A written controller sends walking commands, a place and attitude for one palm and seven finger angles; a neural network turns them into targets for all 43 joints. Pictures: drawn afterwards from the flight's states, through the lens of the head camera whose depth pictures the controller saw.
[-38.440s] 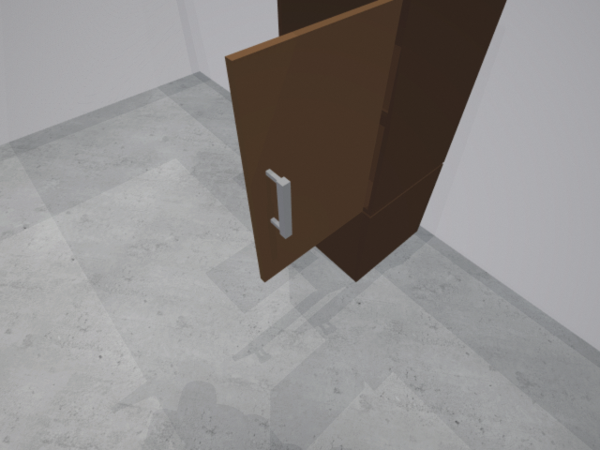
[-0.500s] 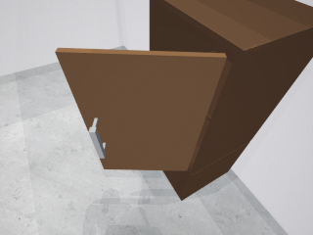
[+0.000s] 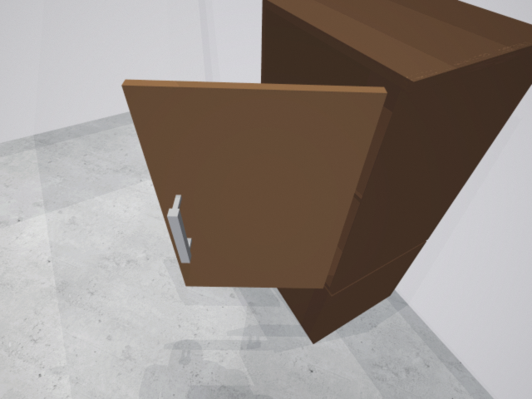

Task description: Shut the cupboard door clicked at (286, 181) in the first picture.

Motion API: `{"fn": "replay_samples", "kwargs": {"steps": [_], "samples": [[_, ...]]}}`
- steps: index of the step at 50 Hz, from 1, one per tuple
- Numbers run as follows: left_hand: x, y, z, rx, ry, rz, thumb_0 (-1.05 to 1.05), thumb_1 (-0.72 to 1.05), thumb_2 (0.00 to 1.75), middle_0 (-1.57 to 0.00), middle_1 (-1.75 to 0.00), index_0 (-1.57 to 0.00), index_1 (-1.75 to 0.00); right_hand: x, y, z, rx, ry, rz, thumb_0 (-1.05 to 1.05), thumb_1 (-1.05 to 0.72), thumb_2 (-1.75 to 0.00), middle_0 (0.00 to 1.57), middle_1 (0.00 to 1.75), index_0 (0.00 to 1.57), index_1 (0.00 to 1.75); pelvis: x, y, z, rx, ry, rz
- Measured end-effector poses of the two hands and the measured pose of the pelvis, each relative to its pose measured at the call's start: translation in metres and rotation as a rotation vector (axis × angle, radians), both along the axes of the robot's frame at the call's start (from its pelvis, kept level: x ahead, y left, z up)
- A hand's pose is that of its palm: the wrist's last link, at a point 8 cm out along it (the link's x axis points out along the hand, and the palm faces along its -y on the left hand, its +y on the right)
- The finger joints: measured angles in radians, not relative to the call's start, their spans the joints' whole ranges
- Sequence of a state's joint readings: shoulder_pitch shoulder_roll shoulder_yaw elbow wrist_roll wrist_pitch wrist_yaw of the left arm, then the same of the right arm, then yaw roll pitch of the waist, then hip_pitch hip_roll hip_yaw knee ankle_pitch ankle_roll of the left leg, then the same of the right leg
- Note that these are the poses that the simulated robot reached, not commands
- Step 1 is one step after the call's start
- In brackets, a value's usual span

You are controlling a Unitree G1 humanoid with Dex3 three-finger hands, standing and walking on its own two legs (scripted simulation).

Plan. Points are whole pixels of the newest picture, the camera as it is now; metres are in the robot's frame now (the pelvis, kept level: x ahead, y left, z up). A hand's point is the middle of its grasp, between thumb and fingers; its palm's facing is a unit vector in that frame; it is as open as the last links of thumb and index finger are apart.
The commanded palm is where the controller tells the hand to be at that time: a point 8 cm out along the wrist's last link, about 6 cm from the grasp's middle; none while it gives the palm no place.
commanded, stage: come to a stop and stand still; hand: left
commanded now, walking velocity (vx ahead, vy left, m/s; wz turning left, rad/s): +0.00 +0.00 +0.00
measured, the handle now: (182, 230) +0.44 +0.20 -0.06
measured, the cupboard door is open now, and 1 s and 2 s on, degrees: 60 60 60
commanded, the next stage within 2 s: look again from close up in 0.52 s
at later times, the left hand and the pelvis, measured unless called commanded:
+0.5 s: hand out of the picture -0.02 +0.18 -0.18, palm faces +0.01 -0.99 -0.16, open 7.4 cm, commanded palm none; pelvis +0.00 +0.01 +0.00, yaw +0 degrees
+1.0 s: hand out of the picture -0.01 +0.18 -0.18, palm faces +0.01 -0.99 -0.15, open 7.4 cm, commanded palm none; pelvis +0.00 +0.02 +0.01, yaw +0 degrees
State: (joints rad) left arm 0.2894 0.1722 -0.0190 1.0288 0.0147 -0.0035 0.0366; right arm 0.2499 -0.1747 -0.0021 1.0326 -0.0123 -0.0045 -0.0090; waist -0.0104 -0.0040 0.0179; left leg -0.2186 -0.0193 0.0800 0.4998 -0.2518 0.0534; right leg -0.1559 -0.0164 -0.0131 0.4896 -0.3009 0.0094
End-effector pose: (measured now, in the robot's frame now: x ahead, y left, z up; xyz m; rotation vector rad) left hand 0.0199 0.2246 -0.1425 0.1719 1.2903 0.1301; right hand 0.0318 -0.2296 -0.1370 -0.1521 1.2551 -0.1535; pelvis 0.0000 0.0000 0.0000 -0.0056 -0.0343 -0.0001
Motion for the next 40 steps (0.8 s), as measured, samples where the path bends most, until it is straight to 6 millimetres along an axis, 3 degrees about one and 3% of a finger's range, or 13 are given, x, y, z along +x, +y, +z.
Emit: {"fn": "replay_samples", "kwargs": {"steps": [15,23,40], "samples": [[-0.035,0.005,-0.003,-0.026,0.095,0.020,0.00,0.91,0.89,-0.20,-0.29,-0.20,-0.30,-0.039,0.014,0.002,0.005,0.107,-0.010,0.00,-0.91,-0.90,0.20,0.30,0.20,0.30,-0.005,0.010,0.003,0.000,0.014,0.003],[-0.043,0.002,-0.005,-0.042,0.126,0.027,0.00,0.91,0.89,-0.20,-0.29,-0.20,-0.30,-0.038,0.023,0.001,0.012,0.116,-0.018,0.00,-0.91,-0.90,0.20,0.30,0.20,0.30,-0.003,0.014,0.004,0.000,0.008,-0.001],[-0.035,0.004,-0.007,-0.055,0.113,0.030,0.00,0.91,0.89,-0.20,-0.29,-0.20,-0.30,-0.033,0.028,0.003,-0.002,0.111,-0.024,0.00,-0.92,-0.90,0.20,0.30,0.20,0.30,0.000,0.020,0.005,0.000,0.005,-0.003]]}}
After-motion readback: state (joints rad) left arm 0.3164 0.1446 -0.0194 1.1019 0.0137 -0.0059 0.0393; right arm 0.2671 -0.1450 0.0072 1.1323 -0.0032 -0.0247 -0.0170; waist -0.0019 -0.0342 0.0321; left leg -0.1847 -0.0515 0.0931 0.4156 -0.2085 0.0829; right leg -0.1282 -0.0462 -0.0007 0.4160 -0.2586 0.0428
